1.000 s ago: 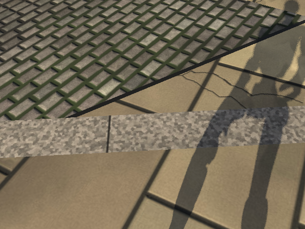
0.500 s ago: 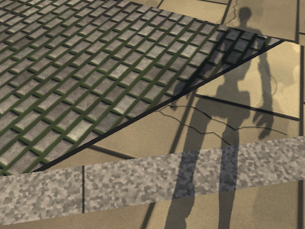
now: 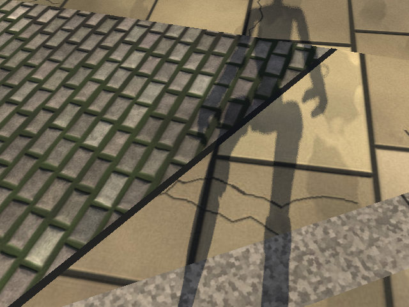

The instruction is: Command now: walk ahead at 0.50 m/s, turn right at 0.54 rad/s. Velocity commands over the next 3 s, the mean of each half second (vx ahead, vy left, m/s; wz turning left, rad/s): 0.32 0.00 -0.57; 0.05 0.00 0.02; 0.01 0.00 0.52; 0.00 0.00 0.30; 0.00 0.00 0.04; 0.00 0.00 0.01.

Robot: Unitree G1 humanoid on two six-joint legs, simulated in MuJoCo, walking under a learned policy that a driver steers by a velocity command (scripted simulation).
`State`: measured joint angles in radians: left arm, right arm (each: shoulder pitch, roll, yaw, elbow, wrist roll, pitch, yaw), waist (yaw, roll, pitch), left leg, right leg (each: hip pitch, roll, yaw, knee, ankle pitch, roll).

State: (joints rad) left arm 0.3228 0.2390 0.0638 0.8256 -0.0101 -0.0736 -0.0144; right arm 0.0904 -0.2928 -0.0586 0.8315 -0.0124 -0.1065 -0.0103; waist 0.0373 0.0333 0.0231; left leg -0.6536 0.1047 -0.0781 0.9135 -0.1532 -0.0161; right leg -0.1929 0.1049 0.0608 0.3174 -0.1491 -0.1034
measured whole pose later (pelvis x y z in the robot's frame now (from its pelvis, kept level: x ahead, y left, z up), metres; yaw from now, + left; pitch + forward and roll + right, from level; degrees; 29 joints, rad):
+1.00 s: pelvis +0.28 +0.00 -0.02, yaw -13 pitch +0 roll -1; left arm 0.12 0.25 0.06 0.66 0.01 0.01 0.05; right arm 0.17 -0.32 -0.06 0.85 0.02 0.05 0.01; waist -0.03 0.00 0.04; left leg -0.41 0.05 0.05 0.89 -0.52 -0.03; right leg -0.27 -0.06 -0.13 0.55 -0.29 0.00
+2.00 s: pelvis +0.32 +0.01 -0.01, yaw +12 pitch +1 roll +0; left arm 0.15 0.24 0.04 0.76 0.01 -0.01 0.01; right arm 0.18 -0.30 -0.06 0.72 0.01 0.05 -0.02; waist 0.00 0.03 0.04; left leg -0.29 0.00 -0.09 0.70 -0.44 -0.10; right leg -0.24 0.01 0.05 0.47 -0.24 0.00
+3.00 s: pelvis +0.32 +0.03 -0.01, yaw +12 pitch -2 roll +0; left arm 0.20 0.23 0.03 1.09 0.00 0.01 0.05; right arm 0.27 -0.22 -0.01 0.97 0.00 -0.01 -0.03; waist 0.01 0.00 0.05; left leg -0.16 -0.02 -0.05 0.51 -0.31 0.00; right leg -0.21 -0.03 0.08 0.50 -0.26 0.05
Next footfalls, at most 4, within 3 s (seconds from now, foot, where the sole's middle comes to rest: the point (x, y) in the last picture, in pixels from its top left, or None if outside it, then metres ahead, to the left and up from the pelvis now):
0.24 left None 0.35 0.13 -0.78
0.70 right None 0.29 -0.14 -0.78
1.10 left None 0.35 0.11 -0.79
1.76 right None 0.39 -0.10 -0.78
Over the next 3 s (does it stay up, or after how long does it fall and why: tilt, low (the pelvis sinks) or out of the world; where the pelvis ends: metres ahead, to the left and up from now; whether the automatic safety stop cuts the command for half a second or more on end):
stays up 0.32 0.03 -0.01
